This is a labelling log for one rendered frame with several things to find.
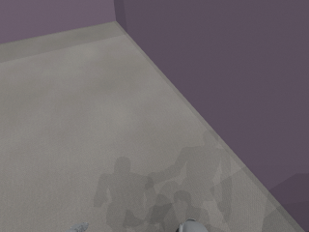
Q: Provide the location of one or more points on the robot left hand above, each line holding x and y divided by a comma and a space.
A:
80, 227

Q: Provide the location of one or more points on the robot right thigh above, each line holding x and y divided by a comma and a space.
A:
192, 226

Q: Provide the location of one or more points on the right robot shin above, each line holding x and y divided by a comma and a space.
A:
190, 219

